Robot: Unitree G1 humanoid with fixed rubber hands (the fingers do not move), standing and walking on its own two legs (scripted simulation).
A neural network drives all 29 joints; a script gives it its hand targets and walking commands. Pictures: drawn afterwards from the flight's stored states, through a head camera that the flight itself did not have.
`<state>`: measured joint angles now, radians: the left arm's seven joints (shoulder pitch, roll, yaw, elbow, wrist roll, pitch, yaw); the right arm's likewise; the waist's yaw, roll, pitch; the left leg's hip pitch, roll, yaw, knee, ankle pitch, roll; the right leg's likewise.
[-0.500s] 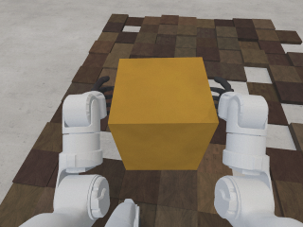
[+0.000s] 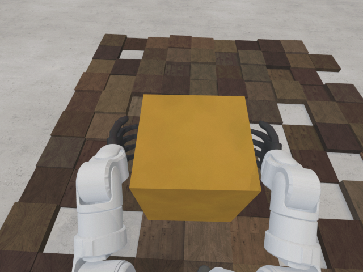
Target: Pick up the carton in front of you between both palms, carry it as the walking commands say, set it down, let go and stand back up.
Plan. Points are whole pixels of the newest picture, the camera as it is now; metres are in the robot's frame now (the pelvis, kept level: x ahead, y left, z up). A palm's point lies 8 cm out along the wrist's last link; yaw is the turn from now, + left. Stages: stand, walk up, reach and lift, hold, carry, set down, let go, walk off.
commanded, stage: carry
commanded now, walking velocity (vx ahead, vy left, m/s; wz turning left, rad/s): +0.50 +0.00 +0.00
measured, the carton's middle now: (191, 164) +0.34 -0.01 +0.03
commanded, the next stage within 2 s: none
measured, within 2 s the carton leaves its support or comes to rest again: neither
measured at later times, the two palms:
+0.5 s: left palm (98, 62) +0.59 +0.22 +0.13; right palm (213, 61) +0.58 -0.07 +0.14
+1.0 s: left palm (117, 23) +0.93 +0.25 +0.08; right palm (196, 22) +0.94 -0.05 +0.08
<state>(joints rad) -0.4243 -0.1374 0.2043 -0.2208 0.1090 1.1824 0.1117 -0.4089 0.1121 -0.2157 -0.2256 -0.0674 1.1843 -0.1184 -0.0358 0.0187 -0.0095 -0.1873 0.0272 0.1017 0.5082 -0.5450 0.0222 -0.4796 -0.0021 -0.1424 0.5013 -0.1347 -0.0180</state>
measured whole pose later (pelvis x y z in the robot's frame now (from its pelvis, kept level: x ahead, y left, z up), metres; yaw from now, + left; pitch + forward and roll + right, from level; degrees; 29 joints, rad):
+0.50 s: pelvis +0.30 +0.06 -0.02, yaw +0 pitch +3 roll -1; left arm -0.46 -0.05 0.17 -0.27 0.07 1.44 0.12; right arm -0.44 0.12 -0.17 -0.29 -0.12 1.42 -0.11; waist 0.00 -0.02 -0.16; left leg -0.44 0.03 0.16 0.60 -0.22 0.09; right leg -0.27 -0.06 -0.03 1.06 -0.53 0.03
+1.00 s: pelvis +0.59 +0.08 -0.02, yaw +2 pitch +4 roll -3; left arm -0.63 -0.05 0.17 0.15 0.12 1.20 0.13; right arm -0.60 -0.02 -0.20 0.12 -0.05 1.21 -0.09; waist 0.01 0.04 -0.02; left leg -0.23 0.00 0.05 1.03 -0.44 0.02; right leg -0.59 0.06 -0.17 0.67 -0.40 -0.14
